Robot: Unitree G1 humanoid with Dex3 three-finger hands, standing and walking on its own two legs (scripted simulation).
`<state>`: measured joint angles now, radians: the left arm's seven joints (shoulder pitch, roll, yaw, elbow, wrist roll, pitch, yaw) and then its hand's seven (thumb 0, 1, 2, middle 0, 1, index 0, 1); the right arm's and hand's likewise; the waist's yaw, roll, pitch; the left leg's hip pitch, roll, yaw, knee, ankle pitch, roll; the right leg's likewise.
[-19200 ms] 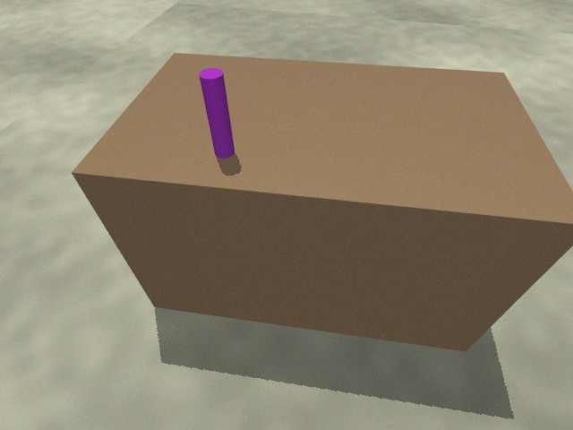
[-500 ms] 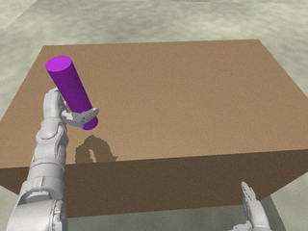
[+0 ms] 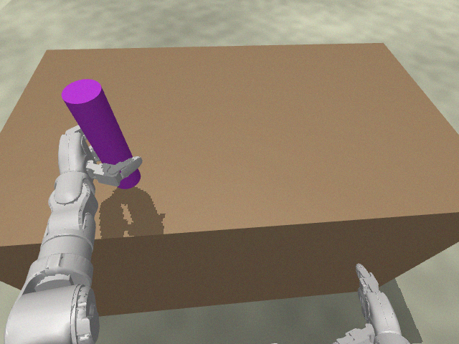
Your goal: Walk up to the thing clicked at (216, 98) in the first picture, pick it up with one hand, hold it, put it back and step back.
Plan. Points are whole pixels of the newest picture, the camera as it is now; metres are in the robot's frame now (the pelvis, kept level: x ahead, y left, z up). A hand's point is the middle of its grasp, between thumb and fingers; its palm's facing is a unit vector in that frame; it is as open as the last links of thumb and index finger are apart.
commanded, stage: lower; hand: left
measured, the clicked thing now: (108, 142) +0.43 +0.18 +0.12
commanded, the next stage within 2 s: loosen in 0.74 s
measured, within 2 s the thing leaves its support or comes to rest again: rests again in 0.64 s
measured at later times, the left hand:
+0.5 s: hand (120, 164) +0.46 +0.18 +0.04, palm faces +0.12 -0.99 -0.01, open 8.7 cm
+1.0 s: hand (122, 168) +0.46 +0.18 +0.02, palm faces +0.13 -0.99 +0.00, open 8.6 cm
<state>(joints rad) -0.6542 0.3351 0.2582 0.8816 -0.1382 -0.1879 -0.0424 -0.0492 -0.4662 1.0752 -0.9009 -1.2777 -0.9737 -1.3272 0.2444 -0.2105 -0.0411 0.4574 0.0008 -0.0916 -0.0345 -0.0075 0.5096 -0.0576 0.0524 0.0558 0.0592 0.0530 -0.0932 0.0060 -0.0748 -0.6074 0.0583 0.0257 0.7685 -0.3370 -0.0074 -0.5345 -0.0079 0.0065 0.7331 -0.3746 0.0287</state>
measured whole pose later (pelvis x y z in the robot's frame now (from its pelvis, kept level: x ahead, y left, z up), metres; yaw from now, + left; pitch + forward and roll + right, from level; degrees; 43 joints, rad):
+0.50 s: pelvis +0.00 +0.00 -0.02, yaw +0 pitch +15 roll -2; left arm -0.66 0.35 0.28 0.93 -0.11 -0.30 -0.04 -0.05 -0.47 1.08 -0.90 -1.28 -0.98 -1.33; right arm 0.32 -0.22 -0.04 0.23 -0.02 -0.05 0.00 -0.01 0.50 -0.06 0.05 0.06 0.06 0.05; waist -0.13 -0.01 -0.10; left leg -0.77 0.07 0.01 0.91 -0.40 -0.01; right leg -0.69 0.00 0.00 0.86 -0.43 0.03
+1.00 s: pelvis +0.00 +0.00 -0.03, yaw +0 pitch +17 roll -2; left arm -0.66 0.35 0.30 0.94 -0.11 -0.36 -0.05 -0.04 -0.44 1.00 -0.95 -1.20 -1.01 -1.24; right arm 0.38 -0.23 -0.03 0.09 -0.03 0.01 0.02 -0.01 0.50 -0.05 0.05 0.06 0.06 0.05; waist -0.13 -0.01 -0.11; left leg -0.85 0.07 0.00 0.98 -0.42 -0.01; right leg -0.76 0.00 -0.01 0.93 -0.46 0.03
